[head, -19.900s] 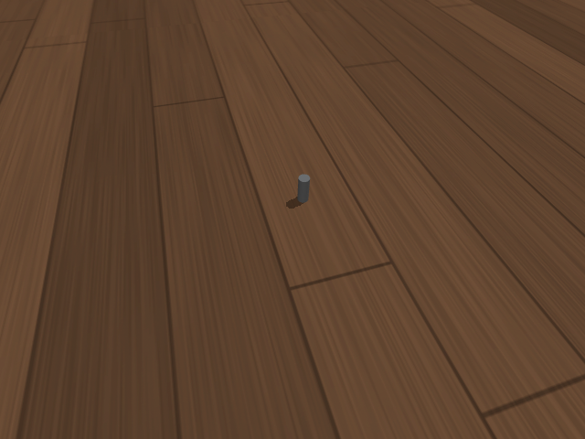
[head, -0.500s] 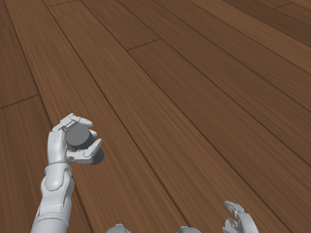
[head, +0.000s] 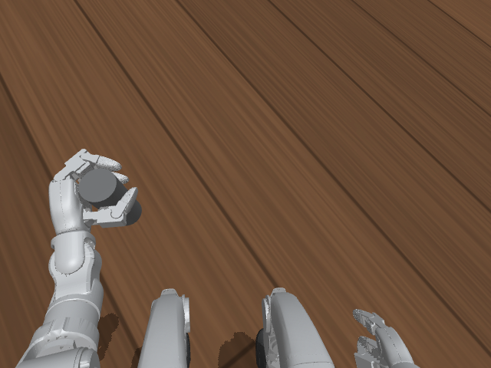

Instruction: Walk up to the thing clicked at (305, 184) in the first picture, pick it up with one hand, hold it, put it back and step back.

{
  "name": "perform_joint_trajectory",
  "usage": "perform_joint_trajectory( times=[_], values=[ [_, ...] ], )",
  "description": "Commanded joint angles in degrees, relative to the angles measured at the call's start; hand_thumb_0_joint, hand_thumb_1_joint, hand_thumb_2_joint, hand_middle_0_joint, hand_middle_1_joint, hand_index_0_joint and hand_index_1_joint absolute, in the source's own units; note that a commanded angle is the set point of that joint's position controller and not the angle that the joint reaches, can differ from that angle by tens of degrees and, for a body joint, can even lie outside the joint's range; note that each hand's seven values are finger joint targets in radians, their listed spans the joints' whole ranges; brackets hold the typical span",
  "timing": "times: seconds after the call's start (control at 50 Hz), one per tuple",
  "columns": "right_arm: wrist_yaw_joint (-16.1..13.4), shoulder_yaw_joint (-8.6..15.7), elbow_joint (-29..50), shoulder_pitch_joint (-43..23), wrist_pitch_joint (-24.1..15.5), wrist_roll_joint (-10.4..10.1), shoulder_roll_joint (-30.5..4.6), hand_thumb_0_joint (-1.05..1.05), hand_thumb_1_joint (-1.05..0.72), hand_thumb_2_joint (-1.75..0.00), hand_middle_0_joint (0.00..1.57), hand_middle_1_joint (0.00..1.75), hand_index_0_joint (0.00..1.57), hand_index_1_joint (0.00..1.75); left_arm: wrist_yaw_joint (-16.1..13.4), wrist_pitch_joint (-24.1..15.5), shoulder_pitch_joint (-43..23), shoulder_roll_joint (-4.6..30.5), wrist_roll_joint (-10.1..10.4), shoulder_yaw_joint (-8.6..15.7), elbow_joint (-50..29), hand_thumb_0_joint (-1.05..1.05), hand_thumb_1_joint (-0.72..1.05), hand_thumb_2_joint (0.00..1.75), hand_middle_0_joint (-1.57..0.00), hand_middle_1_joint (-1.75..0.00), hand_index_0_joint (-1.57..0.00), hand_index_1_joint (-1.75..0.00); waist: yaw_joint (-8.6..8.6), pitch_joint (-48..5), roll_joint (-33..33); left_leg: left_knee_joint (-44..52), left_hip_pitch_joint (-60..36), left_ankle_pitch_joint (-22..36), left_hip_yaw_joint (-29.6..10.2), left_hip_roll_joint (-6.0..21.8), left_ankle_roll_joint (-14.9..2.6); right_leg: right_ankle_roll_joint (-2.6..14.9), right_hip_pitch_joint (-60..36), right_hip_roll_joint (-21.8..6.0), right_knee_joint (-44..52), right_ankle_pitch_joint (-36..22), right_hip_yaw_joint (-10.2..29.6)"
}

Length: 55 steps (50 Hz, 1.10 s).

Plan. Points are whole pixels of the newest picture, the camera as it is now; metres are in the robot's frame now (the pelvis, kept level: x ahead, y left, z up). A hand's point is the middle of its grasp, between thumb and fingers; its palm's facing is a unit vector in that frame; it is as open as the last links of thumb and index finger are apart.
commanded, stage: crouch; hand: left
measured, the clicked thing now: (114, 200) +0.39 +0.20 -0.05
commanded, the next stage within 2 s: lower in 1.34 s
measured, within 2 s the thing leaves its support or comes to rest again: neither
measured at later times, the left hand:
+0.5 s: hand (133, 218) +0.42 +0.22 -0.25, palm faces +0.25 -0.97 -0.04, open 7.6 cm
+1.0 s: hand (139, 223) +0.45 +0.23 -0.36, palm faces +0.24 -0.97 -0.03, open 7.6 cm
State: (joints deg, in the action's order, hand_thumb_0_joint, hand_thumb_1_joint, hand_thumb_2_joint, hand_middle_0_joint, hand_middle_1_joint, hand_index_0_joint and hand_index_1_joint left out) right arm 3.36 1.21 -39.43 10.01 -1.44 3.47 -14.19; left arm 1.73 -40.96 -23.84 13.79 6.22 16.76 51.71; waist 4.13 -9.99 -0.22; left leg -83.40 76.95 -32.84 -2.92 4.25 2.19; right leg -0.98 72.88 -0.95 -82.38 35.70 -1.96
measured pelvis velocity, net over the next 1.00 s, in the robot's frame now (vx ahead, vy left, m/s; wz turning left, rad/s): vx -0.06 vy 0.01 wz -0.14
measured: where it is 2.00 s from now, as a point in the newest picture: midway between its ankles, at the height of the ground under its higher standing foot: outside the picture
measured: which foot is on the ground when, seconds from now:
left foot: down 0.00-1.00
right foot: down 0.00-1.00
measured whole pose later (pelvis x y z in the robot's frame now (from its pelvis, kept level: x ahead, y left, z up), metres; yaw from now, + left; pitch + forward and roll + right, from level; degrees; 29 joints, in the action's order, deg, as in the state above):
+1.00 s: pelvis -0.06 +0.01 -0.29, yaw -8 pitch +28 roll -8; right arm 6.3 -9.4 -40.5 4.2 4.0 10.5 -16.4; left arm 5.1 -42.7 -44.2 34.5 1.2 35.6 69.3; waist 12.2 2.0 -3.7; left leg -139.9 130.9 -37.8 -12.6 3.0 3.1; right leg -2.6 124.2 2.3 -136.2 40.6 -4.6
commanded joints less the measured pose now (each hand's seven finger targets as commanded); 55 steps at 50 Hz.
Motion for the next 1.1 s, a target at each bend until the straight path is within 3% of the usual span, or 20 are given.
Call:
perform_joint_trajectory(
  times=[0.0, 0.04, 0.06, 0.08, 0.16, 0.2, 0.24, 0.3, 0.32, 0.36, 0.48, 0.58, 0.64, 0.72, 0.76, 0.82, 0.9, 0.94, 0.96, 1.08],
  values=[
    [0.0, 3.0, 4.5, 3.1, -0.5, 0.6, -9.6, 0.00, -0.88, -0.90, 0.20, 0.30, 0.20, 0.30, -0.4, -7.2, -19.6, 12.1, 1.1, 5.3, -9.4, 0.00, 0.33, 1.27, -1.21, -1.37, -1.23, -1.36, -0.92, -30.5, 6.8, 0.9, -16.2, 17.3, -0.4, -2.4, -2.48, 2.73, -0.9, 2.3, 1.7, -17.1, -0.5],
    [0.3, 2.9, 4.3, 2.9, -0.2, 1.0, -9.5, 0.00, -0.89, -0.90, 0.20, 0.30, 0.20, 0.30, -0.2, -7.8, -22.8, 12.4, 1.0, 5.5, -10.5, 0.00, 0.36, 1.30, -1.23, -1.40, -1.25, -1.39, -0.07, -32.9, 6.5, -2.3, -12.3, 15.3, -0.5, -2.2, -2.70, 2.57, 1.3, 2.3, -0.8, -16.1, 0.2],
    [0.4, 2.8, 4.5, 2.8, 0.1, 1.1, -9.6, 0.00, -0.89, -0.90, 0.20, 0.30, 0.20, 0.30, -0.5, -8.0, -23.1, 14.2, 1.3, 7.7, -10.3, 0.00, 0.36, 1.30, -1.24, -1.41, -1.27, -1.40, -0.50, -34.5, 6.3, -4.0, -10.5, 15.5, -0.3, -2.3, -2.86, 2.41, 1.1, 2.3, -1.9, -16.4, 0.6],
    [0.5, 2.9, 4.4, 2.9, 0.2, 1.3, -9.7, 0.00, -0.90, -0.90, 0.20, 0.30, 0.20, 0.30, -0.1, -8.1, -25.0, 13.9, 1.0, 6.9, -10.2, 0.00, 0.38, 1.31, -1.26, -1.43, -1.28, -1.41, 0.72, -35.6, 6.2, -5.8, -9.0, 14.8, -0.3, -2.2, -3.05, 2.31, 2.3, 2.4, -2.9, -16.2, 0.8],
    [0.8, 2.6, 3.0, 3.8, 0.8, 2.0, -10.1, 0.00, -0.91, -0.91, 0.20, 0.30, 0.20, 0.30, 0.6, -8.3, -27.6, 16.7, -0.2, 8.8, -6.6, 0.00, 0.37, 1.30, -1.26, -1.41, -1.28, -1.40, 1.59, -37.6, 5.9, -11.6, -3.5, 14.6, -0.6, -2.1, -3.10, 2.35, 6.9, 2.6, -8.9, -16.0, 0.0],
    [1.1, 2.4, 2.4, 4.1, 0.9, 2.3, -10.4, 0.00, -0.91, -0.91, 0.20, 0.30, 0.20, 0.30, 1.5, -8.4, -30.6, 15.3, -0.5, 7.7, -4.5, 0.00, 0.36, 1.30, -1.26, -1.41, -1.28, -1.41, 2.80, -37.1, 6.9, -14.0, -2.2, 13.9, -0.8, -1.9, -2.83, 2.63, 11.6, 2.6, -11.9, -15.0, -0.8],
    [1.1, 2.1, 1.9, 3.7, 1.1, 2.6, -10.6, 0.00, -0.91, -0.91, 0.20, 0.30, 0.20, 0.30, 1.4, -8.5, -31.5, 18.8, -0.8, 10.4, -1.8, 0.00, 0.31, 1.28, -1.26, -1.40, -1.28, -1.39, 2.29, -36.7, 6.9, -16.3, 1.4, 11.0, -0.7, -1.9, -2.81, 2.69, 14.2, 2.8, -14.3, -12.2, -1.1],
    [1.4, 1.3, 1.8, 2.9, 1.3, 3.2, -10.5, 0.00, -0.91, -0.91, 0.20, 0.30, 0.20, 0.30, 1.5, -9.2, -33.9, 20.9, -1.2, 11.8, 1.0, 0.00, 0.28, 1.27, -1.28, -1.41, -1.30, -1.40, 2.74, -35.1, 6.8, -20.4, 8.7, 5.7, 0.2, -1.9, -2.76, 2.48, 17.2, 2.8, -17.0, -7.2, -0.5],
    [1.5, 1.1, 1.6, 3.2, 1.2, 3.4, -10.6, 0.00, -0.91, -0.91, 0.20, 0.30, 0.20, 0.30, 1.8, -9.6, -36.2, 21.1, -1.3, 11.3, 0.3, 0.00, 0.29, 1.29, -1.29, -1.42, -1.30, -1.42, 3.11, -35.4, 8.4, -21.5, 9.2, 4.7, 0.2, -1.9, -2.59, 2.67, 18.7, 2.8, -18.6, -6.5, -0.8],
    [1.5, 0.9, 1.3, 3.0, 1.4, 3.6, -11.4, 0.00, -0.91, -0.91, 0.20, 0.30, 0.20, 0.30, 2.3, -9.4, -35.5, 23.9, -1.9, 13.4, 2.4, 0.00, 0.30, 1.27, -1.28, -1.40, -1.30, -1.40, 2.64, -37.0, 9.5, -23.8, 9.1, 6.3, 0.2, -1.8, -2.61, 2.74, 21.0, 3.0, -21.6, -7.6, -1.6],
    [1.5, -0.3, 0.9, 3.4, 2.3, 4.2, -12.3, 0.00, -0.90, -0.91, 0.20, 0.30, 0.20, 0.30, 2.4, -9.5, -43.0, 29.1, -2.9, 15.3, 2.0, 0.00, 0.29, 1.28, -1.27, -1.41, -1.29, -1.41, 4.72, -36.6, 11.6, -28.9, 16.1, 0.8, 0.7, -1.8, -2.44, 2.51, 23.8, 3.4, -26.8, -4.0, -2.6],
    [1.1, -1.7, 0.3, 3.3, 3.1, 4.8, -13.7, 0.00, -0.90, -0.91, 0.20, 0.30, 0.20, 0.30, 3.3, -8.4, -44.2, 33.1, -3.2, 16.8, 3.1, 0.00, 0.29, 1.25, -1.23, -1.37, -1.25, -1.37, 5.29, -35.9, 13.4, -33.2, 18.5, 0.5, 0.4, -1.6, -2.43, 2.40, 26.7, 3.7, -31.0, -4.1, -3.7],
    [1.1, -2.5, 0.2, 3.1, 3.3, 5.2, -14.4, 0.00, -0.89, -0.90, 0.20, 0.30, 0.20, 0.30, 3.5, -7.5, -43.8, 33.0, -3.3, 16.9, 5.4, 0.00, 0.31, 1.25, -1.24, -1.38, -1.26, -1.37, 6.35, -33.1, 13.7, -35.3, 20.9, -0.6, -0.4, -1.5, -2.38, 2.44, 29.8, 3.8, -33.3, -3.6, -4.8],
    [1.1, -3.5, 0.4, 3.4, 4.1, 5.8, -15.4, 0.00, -0.89, -0.90, 0.20, 0.30, 0.20, 0.30, 3.8, -6.9, -39.8, 35.0, -3.3, 19.2, 7.0, 0.00, 0.30, 1.23, -1.21, -1.36, -1.24, -1.34, 5.64, -32.3, 12.6, -37.5, 23.0, 0.9, -0.9, -1.6, -2.37, 2.26, 29.5, 4.1, -35.5, -5.0, -5.7],
    [1.3, -4.2, 0.6, 3.2, 4.4, 6.1, -15.6, 0.00, -0.89, -0.90, 0.20, 0.30, 0.20, 0.30, 4.0, -6.9, -41.4, 34.1, -3.0, 18.3, 5.5, 0.00, 0.32, 1.23, -1.22, -1.36, -1.25, -1.34, 6.89, -31.8, 13.1, -39.3, 24.5, 1.4, -1.2, -1.5, -2.48, 2.13, 29.6, 4.3, -36.3, -5.9, -5.8],
    [1.4, -4.9, 0.4, 2.7, 4.8, 6.6, -16.2, 0.00, -0.89, -0.90, 0.20, 0.30, 0.20, 0.30, 3.8, -6.8, -40.6, 35.3, -3.4, 18.9, 6.0, 0.00, 0.35, 1.23, -1.21, -1.36, -1.25, -1.34, 7.48, -28.4, 14.1, -40.1, 26.2, 0.2, -2.1, -1.4, -2.24, 2.23, 31.9, 4.4, -38.0, -5.4, -6.7],
    [1.8, -5.7, 0.5, 2.6, 5.4, 7.4, -17.2, 0.00, -0.89, -0.90, 0.20, 0.30, 0.20, 0.30, 3.3, -7.3, -39.4, 37.7, -3.7, 20.5, 3.7, 0.00, 0.38, 1.24, -1.23, -1.37, -1.26, -1.35, 7.06, -29.1, 16.1, -41.6, 25.0, 2.6, -2.9, -1.0, -1.85, 2.32, 31.9, 4.8, -39.9, -7.2, -7.4],
    [2.0, -6.1, 0.6, 2.4, 5.7, 7.6, -17.5, 0.00, -0.89, -0.90, 0.20, 0.30, 0.20, 0.30, 3.1, -7.3, -39.8, 36.6, -3.6, 19.6, 4.6, 0.00, 0.38, 1.25, -1.23, -1.37, -1.26, -1.35, 8.28, -27.1, 16.1, -42.2, 26.3, 1.1, -3.2, -1.0, -1.85, 2.25, 32.9, 4.8, -40.4, -6.3, -7.9],
    [2.1, -6.3, 0.5, 2.6, 5.8, 7.9, -18.0, 0.00, -0.89, -0.90, 0.20, 0.30, 0.20, 0.30, 3.1, -7.6, -39.6, 38.1, -3.7, 20.6, 3.8, 0.00, 0.41, 1.26, -1.24, -1.38, -1.27, -1.36, 8.23, -27.9, 16.3, -42.8, 25.9, 2.0, -3.4, -0.9, -1.75, 2.18, 31.9, 4.9, -40.7, -7.3, -8.0],
    [2.4, -7.7, 1.0, 1.4, 6.2, 8.9, -18.9, 0.00, -0.89, -0.90, 0.20, 0.30, 0.20, 0.30, 2.8, -8.2, -39.5, 39.0, -3.5, 20.2, 3.7, 0.00, 0.41, 1.28, -1.27, -1.40, -1.30, -1.38, 9.37, -26.0, 17.6, -44.7, 26.9, 2.2, -4.2, -0.7, -1.58, 2.09, 32.4, 5.1, -42.3, -7.8, -8.9]
  ],
)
